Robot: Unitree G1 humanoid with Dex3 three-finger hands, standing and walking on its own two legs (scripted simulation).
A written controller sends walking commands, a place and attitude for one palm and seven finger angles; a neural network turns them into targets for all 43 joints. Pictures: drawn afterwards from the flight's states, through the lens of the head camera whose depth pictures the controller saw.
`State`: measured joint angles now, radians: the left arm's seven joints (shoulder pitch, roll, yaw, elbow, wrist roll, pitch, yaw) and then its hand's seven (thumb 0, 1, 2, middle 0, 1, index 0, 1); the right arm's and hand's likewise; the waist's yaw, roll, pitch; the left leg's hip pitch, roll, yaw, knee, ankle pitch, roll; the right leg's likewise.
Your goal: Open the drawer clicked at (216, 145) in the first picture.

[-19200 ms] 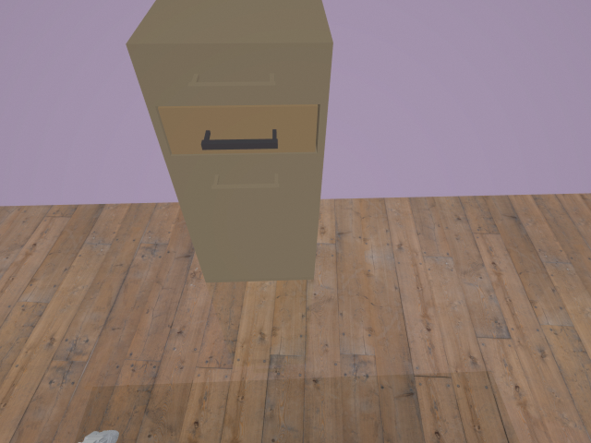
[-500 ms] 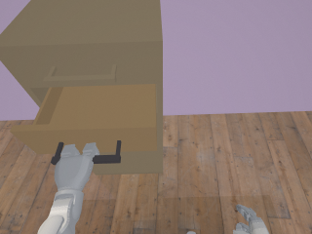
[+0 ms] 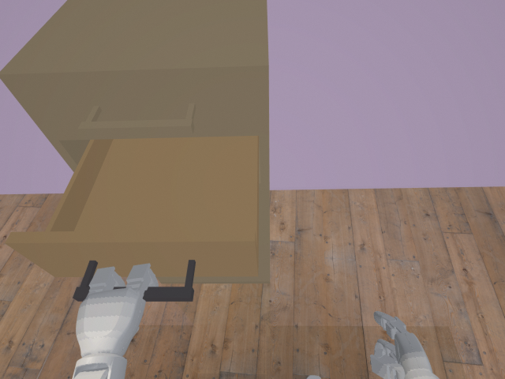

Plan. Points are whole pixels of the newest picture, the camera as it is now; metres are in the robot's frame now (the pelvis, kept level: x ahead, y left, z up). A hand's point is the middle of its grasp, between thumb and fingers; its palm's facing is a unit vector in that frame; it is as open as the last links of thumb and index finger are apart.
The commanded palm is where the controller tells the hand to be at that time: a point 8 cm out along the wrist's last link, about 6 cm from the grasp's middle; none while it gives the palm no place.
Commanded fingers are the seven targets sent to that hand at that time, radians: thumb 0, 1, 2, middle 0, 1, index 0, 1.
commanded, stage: pull the drawer open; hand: left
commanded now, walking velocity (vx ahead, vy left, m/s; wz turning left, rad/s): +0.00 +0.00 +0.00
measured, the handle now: (137, 281) +0.27 +0.22 -0.01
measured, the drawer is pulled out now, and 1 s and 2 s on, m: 0.22 0.30 0.30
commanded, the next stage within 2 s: open the thumb to release the handle in 0.98 s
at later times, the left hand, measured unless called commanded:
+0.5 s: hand (119, 361) +0.16 +0.21 -0.03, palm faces -0.06 -0.11 -0.99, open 5.5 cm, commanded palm +0.12 +0.21 +0.02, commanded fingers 0.00 0.90 0.90 -0.40 -1.35 -0.40 -1.35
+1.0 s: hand out of the picture +0.13 +0.21 -0.02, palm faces -0.11 -0.13 -0.99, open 5.7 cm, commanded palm +0.09 +0.22 +0.02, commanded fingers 0.00 0.90 0.90 -0.40 -1.35 -0.40 -1.35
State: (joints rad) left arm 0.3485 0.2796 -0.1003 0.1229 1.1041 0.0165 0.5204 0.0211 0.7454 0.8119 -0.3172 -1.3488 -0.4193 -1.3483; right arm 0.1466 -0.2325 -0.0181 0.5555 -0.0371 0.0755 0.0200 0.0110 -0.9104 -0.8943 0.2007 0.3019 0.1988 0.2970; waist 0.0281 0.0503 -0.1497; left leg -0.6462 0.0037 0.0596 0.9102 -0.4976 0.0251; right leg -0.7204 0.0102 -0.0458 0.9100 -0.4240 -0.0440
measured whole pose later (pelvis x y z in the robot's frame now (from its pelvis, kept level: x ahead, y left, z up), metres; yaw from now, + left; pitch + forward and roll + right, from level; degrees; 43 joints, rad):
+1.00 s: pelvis +0.00 -0.01 -0.02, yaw -1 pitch +17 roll +1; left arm 0.75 0.32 0.01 -0.16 1.07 -0.16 0.52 0.02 0.75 0.77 -0.28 -1.31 -0.38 -1.31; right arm 0.15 -0.22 -0.01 0.47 -0.08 0.07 0.06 0.01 -0.91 -0.89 0.20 0.30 0.20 0.30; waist 0.05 0.04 -0.19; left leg -0.77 0.02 0.07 1.04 -0.56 0.01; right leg -0.86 0.02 -0.03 1.05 -0.49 -0.06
